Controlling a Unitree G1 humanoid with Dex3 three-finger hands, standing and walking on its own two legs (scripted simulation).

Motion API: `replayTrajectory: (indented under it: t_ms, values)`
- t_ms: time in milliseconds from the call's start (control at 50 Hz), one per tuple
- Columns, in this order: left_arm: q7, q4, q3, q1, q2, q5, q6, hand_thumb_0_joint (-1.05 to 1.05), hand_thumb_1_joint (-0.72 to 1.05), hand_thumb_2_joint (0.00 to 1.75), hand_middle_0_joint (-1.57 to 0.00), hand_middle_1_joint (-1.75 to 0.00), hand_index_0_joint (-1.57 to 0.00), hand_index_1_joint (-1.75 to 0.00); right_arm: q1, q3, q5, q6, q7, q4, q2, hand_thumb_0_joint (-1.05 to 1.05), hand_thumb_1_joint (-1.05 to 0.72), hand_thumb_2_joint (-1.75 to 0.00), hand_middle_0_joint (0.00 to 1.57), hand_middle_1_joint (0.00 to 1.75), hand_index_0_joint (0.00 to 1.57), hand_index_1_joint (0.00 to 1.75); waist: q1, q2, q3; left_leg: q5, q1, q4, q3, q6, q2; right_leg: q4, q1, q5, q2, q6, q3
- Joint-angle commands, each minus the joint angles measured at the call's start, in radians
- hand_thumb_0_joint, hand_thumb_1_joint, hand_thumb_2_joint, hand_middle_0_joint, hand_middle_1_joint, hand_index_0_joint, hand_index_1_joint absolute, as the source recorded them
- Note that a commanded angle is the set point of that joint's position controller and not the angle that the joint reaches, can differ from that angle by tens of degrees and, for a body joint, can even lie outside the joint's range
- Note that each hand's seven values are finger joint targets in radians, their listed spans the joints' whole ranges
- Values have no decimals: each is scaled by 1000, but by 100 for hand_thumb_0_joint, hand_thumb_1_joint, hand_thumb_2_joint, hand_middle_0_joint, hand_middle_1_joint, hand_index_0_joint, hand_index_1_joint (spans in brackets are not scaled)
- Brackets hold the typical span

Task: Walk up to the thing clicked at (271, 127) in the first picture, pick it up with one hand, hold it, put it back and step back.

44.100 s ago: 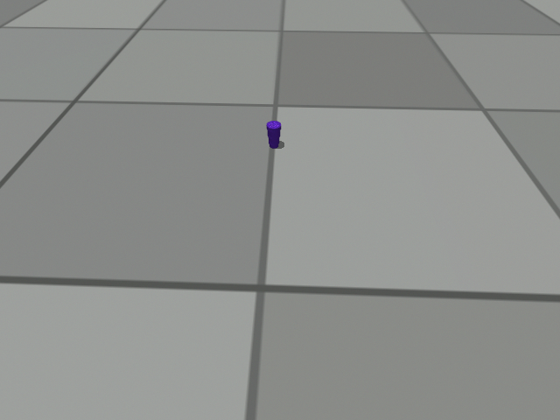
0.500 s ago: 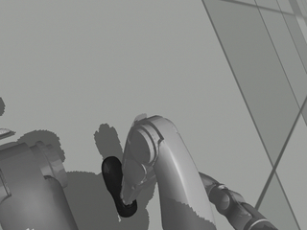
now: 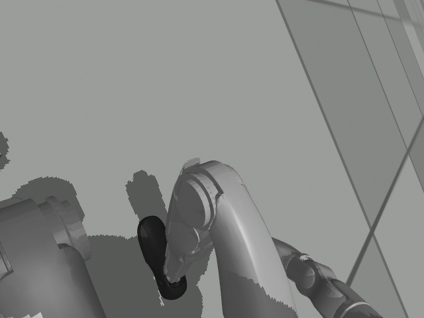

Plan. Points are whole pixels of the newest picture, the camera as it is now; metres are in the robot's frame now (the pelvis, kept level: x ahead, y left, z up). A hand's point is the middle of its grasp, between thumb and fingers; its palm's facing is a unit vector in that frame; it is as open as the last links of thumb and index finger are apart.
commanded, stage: settle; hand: left
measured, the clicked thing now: out of the picture +0.43 +0.26 -0.21
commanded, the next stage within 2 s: lift in 1.88 s
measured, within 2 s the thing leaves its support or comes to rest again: leaves its support in 0.28 s
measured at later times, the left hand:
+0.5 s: hand out of the picture +0.42 +0.27 -0.15, palm faces +0.22 -0.98 -0.03, open 10.4 cm
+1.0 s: hand out of the picture +0.40 +0.28 -0.04, palm faces +0.21 -0.97 -0.08, open 10.4 cm
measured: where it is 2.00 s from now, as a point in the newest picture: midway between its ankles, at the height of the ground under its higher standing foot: (118, 303)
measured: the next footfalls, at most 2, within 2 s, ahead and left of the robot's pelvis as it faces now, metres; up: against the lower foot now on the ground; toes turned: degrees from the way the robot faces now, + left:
none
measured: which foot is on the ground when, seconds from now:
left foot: down 0.00-1.00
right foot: down 0.00-1.00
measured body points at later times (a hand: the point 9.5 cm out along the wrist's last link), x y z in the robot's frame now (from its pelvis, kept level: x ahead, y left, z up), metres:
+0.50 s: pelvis +0.00 +0.00 +0.01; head +0.22 +0.19 +0.34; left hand +0.40 +0.32 -0.15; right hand +0.18 -0.24 -0.04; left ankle +0.08 +0.12 -0.25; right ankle +0.15 -0.12 -0.25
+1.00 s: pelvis +0.01 -0.01 +0.04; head +0.20 +0.12 +0.42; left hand +0.38 +0.33 -0.03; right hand +0.21 -0.24 -0.05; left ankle +0.08 +0.12 -0.25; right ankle +0.15 -0.12 -0.25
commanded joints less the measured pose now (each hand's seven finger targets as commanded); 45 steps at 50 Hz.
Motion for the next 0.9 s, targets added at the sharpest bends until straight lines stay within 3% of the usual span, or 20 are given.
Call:
replayTrajectory:
  t_ms: [0, 100, 220, 340, 460, 520, 540, 620, 640, 760, 780, 840, 880]
  values:
    - [0, -128, -1, -171, 91, -8, -64, 0, 36, 104, -106, -109, -105, -110, 25, -130, 1, 13, -21, -5, -367, 0, -89, -90, 20, 30, 20, 30, -124, 539, -545, 136, 378, -333, 90, -27, 46, -160, 265, 184, 43, -63, -74]
    - [-3, -145, -14, -176, 102, 7, -57, 0, 43, 121, -119, -127, -118, -129, 29, -132, 1, 13, -22, 6, -364, 0, -92, -91, 20, 30, 20, 30, -119, 579, -551, 148, 397, -341, 92, -34, 50, -154, 260, 189, 42, -67, -72]
    - [14, -252, 28, -186, 117, -13, -46, 0, 35, 127, -126, -135, -124, -137, 46, -151, 9, 17, -19, -3, -364, 0, -93, -91, 20, 30, 20, 30, -91, 613, -607, 147, 432, -360, 90, -39, 53, -150, 267, 185, 38, -69, -71]
    - [10, -351, -18, -192, 71, 6, 0, 0, 31, 127, -131, -138, -129, -141, 66, -189, 27, 21, -17, 2, -347, 0, -92, -91, 20, 30, 20, 30, -87, 649, -622, 160, 422, -376, 116, -38, 48, -150, 247, 196, 30, -74, -50]
    - [-9, -460, -51, -161, 15, -7, 80, 0, 25, 126, -132, -140, -131, -142, 101, -246, 67, 27, -12, -3, -337, 0, -92, -91, 20, 30, 20, 30, -46, 633, -672, 99, 406, -410, 133, -31, 41, -168, 205, 149, 23, -80, -30]
    - [-25, -512, -69, -110, -33, -20, 125, 0, 25, 125, -132, -139, -131, -141, 134, -274, 90, 29, -8, -1, -320, 0, -91, -90, 20, 30, 20, 30, -12, 627, -729, 137, 414, -418, 149, -30, 35, -169, 216, 174, 22, -84, -16]
    - [-27, -552, -73, -144, -35, -25, 137, 0, 25, 125, -131, -138, -130, -141, 141, -282, 98, 30, -9, -5, -313, 0, -91, -90, 20, 30, 20, 30, -18, 626, -746, 125, 395, -417, 158, -24, 30, -176, 224, 166, 22, -83, -10]
    - [-33, -648, -80, -170, -65, -36, 194, 0, 24, 122, -129, -135, -127, -138, 171, -325, 134, 31, -11, 0, -289, 0, -91, -90, 20, 30, 20, 30, 8, 613, -768, 84, 365, -438, 177, -14, 24, -191, 192, 134, 16, -89, 16]
    - [-35, -657, -83, -183, -81, -37, 207, 0, 25, 123, -129, -136, -128, -138, 183, -335, 140, 33, -14, 1, -286, 0, -90, -90, 20, 30, 20, 30, 5, 616, -773, 91, 373, -445, 176, -14, 24, -189, 185, 141, 13, -90, 18]
    - [-38, -736, -88, -146, -133, -20, 294, 0, 22, 120, -125, -133, -124, -135, 221, -398, 184, 47, -21, -13, -256, 0, -89, -90, 20, 30, 20, 30, 55, 619, -805, 39, 378, -510, 193, -10, 15, -204, 126, 82, -6, -98, 48]
    - [-42, -762, -112, -161, -148, -17, 309, 0, 18, 120, -126, -133, -124, -136, 225, -406, 190, 48, -22, -9, -243, 0, -90, -90, 20, 30, 20, 30, 60, 618, -827, 23, 367, -514, 203, -7, 13, -211, 133, 66, -4, -100, 55]
    - [-62, -794, -97, -117, -166, -26, 351, 0, 17, 119, -126, -133, -125, -136, 252, -436, 214, 58, -30, -13, -235, 0, -90, -90, 20, 30, 20, 30, 83, 609, -868, 64, 392, -527, 220, -6, 8, -219, 133, 88, -12, -102, 72]
    - [-70, -781, -94, -93, -179, -28, 381, 0, 16, 119, -127, -135, -126, -137, 266, -449, 229, 60, -37, -14, -226, 0, -90, -90, 20, 30, 20, 30, 83, 581, -887, 82, 389, -527, 227, -2, 6, -226, 137, 98, -14, -102, 81]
